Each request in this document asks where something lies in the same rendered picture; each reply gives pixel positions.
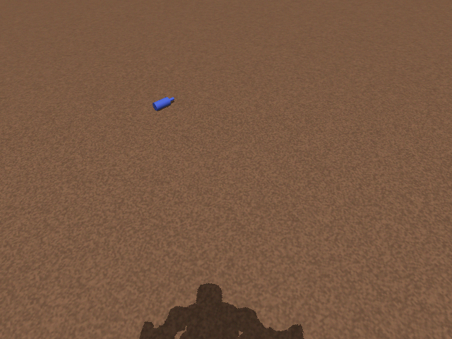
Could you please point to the bottle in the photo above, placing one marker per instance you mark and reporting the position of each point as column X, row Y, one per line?
column 162, row 103

